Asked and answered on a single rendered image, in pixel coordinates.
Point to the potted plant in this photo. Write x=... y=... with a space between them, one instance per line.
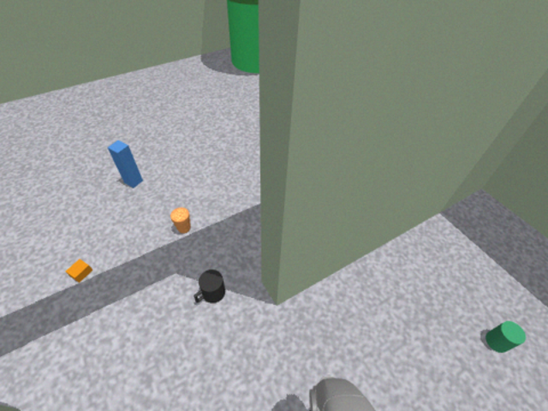
x=244 y=34

